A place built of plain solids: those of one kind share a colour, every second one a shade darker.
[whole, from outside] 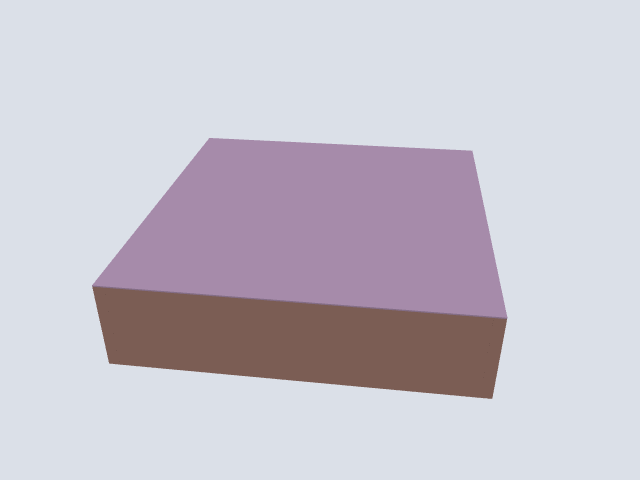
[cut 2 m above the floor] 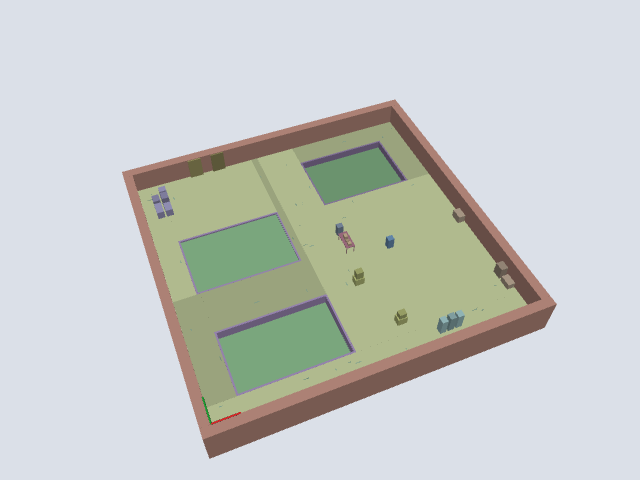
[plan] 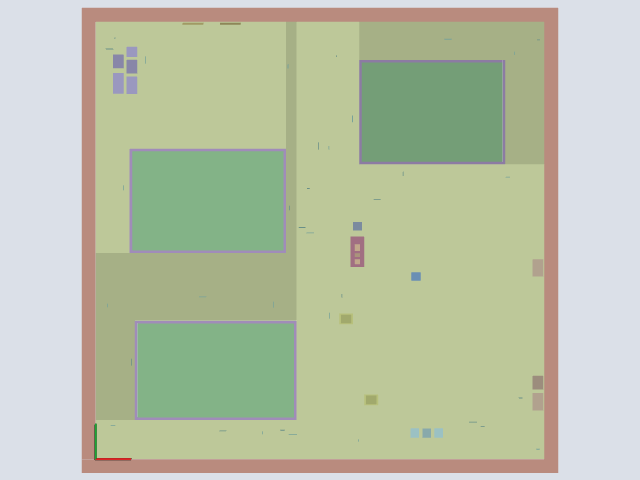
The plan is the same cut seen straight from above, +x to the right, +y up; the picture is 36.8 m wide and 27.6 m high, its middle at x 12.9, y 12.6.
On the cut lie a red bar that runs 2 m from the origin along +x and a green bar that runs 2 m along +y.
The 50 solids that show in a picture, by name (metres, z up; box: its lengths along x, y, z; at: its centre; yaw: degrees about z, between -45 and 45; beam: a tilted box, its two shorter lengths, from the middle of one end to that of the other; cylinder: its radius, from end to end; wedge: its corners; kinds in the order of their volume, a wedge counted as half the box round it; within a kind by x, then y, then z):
{
 "floor_deck_1": {"box": [1.95, 13.3, 1.3], "at": [0.97, 18.5, -0.65]},
 "floor_deck_2": {"box": [2.25, 9.6, 1.3], "at": [1.12, 7.05, -0.65]},
 "floor_deck_3": {"box": [9.0, 7.3, 1.3], "at": [6.45, 21.5, -0.65]},
 "floor_deck_4": {"box": [9.3, 3.9, 1.3], "at": [6.9, 9.9, -0.65]},
 "floor_deck_5": {"box": [0.6, 13.3, 1.3], "at": [11.25, 18.5, -0.65]},
 "floor_deck_6": {"box": [25.8, 2.25, 1.3], "at": [12.9, 1.12, -0.65]},
 "floor_deck_7": {"box": [3.6, 8.2, 1.3], "at": [13.35, 21.05, -0.65]},
 "floor_deck_8": {"box": [14.25, 14.7, 1.3], "at": [18.68, 9.6, -0.65]},
 "floor_deck_9": {"box": [8.4, 2.2, 1.3], "at": [19.35, 24.05, -0.65]},
 "floor_deck_10": {"box": [2.25, 8.2, 1.3], "at": [24.68, 21.05, -0.65]},
 "wall_1": {"box": [0.8, 25.15, 6.72], "at": [-0.4, 12.57, 2.06]},
 "wall_2": {"box": [27.4, 0.8, 6.72], "at": [12.9, -0.4, 2.06]},
 "wall_3": {"box": [27.4, 0.8, 6.72], "at": [12.9, 25.55, 2.06]},
 "wall_4": {"box": [0.8, 25.15, 6.72], "at": [26.2, 12.57, 2.06]},
 "floor_lift_1": {"box": [8.7, 5.7, 1.16], "at": [6.45, 14.85, -0.72]},
 "floor_lift_2": {"box": [9.0, 5.4, 0.42], "at": [6.9, 5.1, -1.09]},
 "floor_lift_3": {"box": [8.1, 5.7, 0.59], "at": [19.35, 19.95, -1.0]},
 "ceil_1": {"box": [27.4, 26.75, 0.1], "at": [12.9, 12.57, 5.37]},
 "floor_trim_1": {"box": [0.15, 5.7, 1.3], "at": [2.02, 14.85, -0.65]},
 "floor_trim_2": {"box": [0.15, 5.4, 1.3], "at": [2.33, 5.1, -0.65]},
 "floor_trim_3": {"box": [8.85, 0.15, 1.3], "at": [6.38, 17.77, -0.65]},
 "floor_trim_4": {"box": [9.0, 0.15, 1.3], "at": [6.45, 11.93, -0.65]},
 "floor_trim_5": {"box": [9.15, 0.15, 1.3], "at": [6.83, 7.88, -0.65]},
 "floor_trim_6": {"box": [9.3, 0.15, 1.3], "at": [6.9, 2.33, -0.65]},
 "floor_trim_7": {"box": [0.15, 5.85, 1.3], "at": [10.88, 14.92, -0.65]},
 "floor_trim_8": {"box": [0.15, 5.55, 1.3], "at": [11.47, 5.17, -0.65]},
 "floor_trim_9": {"box": [0.15, 5.7, 1.3], "at": [15.22, 19.95, -0.65]},
 "floor_trim_10": {"box": [8.25, 0.15, 1.3], "at": [19.28, 22.88, -0.65]},
 "floor_trim_11": {"box": [8.4, 0.15, 1.3], "at": [19.35, 17.02, -0.65]},
 "floor_trim_12": {"box": [0.15, 5.85, 1.3], "at": [23.48, 20.02, -0.65]},
 "case_cases_1": {"box": [0.62, 1.2, 0.74], "at": [1.31, 21.6, 0.37]},
 "case_cases_2": {"box": [0.62, 0.8, 0.74], "at": [1.31, 22.87, 0.37]},
 "case_cases_3": {"box": [0.62, 1.0, 0.74], "at": [2.08, 21.5, 0.37]},
 "case_cases_4": {"box": [0.62, 0.8, 1.1], "at": [2.08, 22.57, 0.55]},
 "case_cases_5": {"box": [0.62, 0.6, 1.1], "at": [2.08, 23.42, 0.55]},
 "case_wall_1": {"box": [0.62, 1.0, 0.56], "at": [25.43, 3.3, 0.28]},
 "case_wall_2": {"box": [0.62, 0.8, 1.1], "at": [25.43, 4.4, 0.55]},
 "case_wall_3": {"box": [0.62, 1.0, 0.74], "at": [25.43, 11.0, 0.37]},
 "chairs_chair_1": {"box": [0.5, 0.54, 1.48], "at": [18.35, 1.5, 0.74]},
 "chairs_chair_2": {"box": [0.5, 0.54, 1.58], "at": [19.04, 1.5, 0.79]},
 "chairs_chair_3": {"box": [0.5, 0.54, 1.5], "at": [19.72, 1.5, 0.75]},
 "stack_stray_1": {"box": [0.8, 0.62, 0.74], "at": [14.4, 8.06, 0.37]},
 "stack_stray_2": {"box": [0.6, 0.5, 0.74], "at": [14.4, 8.06, 1.11]},
 "stack_stray_3": {"box": [0.8, 0.62, 0.74], "at": [15.85, 3.41, 0.37]},
 "stack_stray_4": {"box": [0.6, 0.5, 0.5], "at": [15.85, 3.41, 0.99]},
 "scenery_1": {"box": [1.2, 0.12, 2.7], "at": [5.6, 25.03, 1.35]},
 "scenery_2": {"box": [1.2, 0.12, 2.8], "at": [7.75, 25.03, 1.4]},
 "chairs_stray_1": {"box": [0.54, 0.5, 1.04], "at": [18.42, 10.5, 0.52]},
 "chairs_props_1": {"box": [0.52, 0.48, 1.06], "at": [15.05, 13.39, 0.53]},
 "table_props_1": {"box": [0.8, 1.75, 0.05], "at": [15.05, 11.93, 0.76]}
}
